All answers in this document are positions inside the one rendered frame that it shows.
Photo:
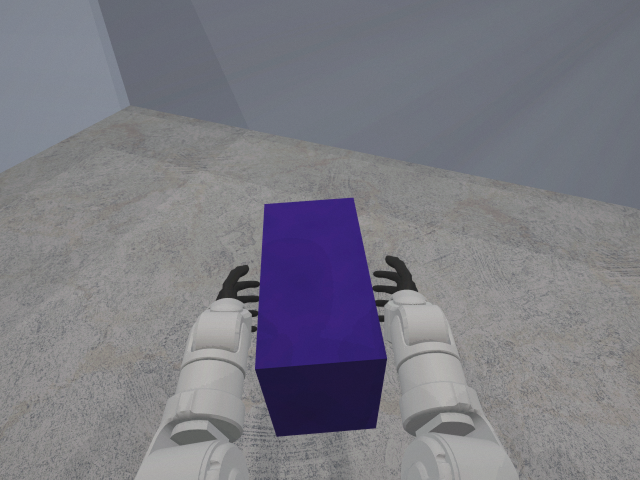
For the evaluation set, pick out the robot right upper arm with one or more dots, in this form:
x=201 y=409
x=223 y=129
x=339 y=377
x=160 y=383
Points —
x=437 y=456

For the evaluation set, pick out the left robot forearm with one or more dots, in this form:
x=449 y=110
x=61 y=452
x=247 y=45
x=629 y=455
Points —
x=207 y=404

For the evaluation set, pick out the right robot forearm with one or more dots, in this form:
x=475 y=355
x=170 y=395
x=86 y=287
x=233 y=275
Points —
x=435 y=395

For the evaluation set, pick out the robot left hand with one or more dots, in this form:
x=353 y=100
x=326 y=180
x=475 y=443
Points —
x=231 y=287

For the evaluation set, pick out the carton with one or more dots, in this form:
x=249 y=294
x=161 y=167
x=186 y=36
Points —
x=320 y=354

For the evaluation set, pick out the robot right hand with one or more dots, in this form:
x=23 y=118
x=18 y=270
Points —
x=402 y=277

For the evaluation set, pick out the robot left upper arm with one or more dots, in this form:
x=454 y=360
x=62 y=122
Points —
x=209 y=460

